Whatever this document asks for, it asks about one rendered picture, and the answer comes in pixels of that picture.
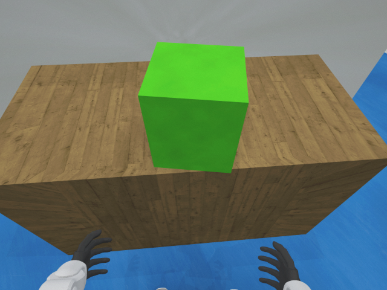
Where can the pedestal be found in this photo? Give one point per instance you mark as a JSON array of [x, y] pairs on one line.
[[75, 158]]

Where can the robot left forearm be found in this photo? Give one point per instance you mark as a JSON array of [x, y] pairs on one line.
[[70, 276]]

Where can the carton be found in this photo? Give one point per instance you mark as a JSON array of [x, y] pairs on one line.
[[194, 100]]

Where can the robot left hand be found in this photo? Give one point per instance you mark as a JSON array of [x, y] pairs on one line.
[[85, 252]]

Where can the robot right hand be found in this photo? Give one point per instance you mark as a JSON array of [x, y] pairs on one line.
[[284, 264]]

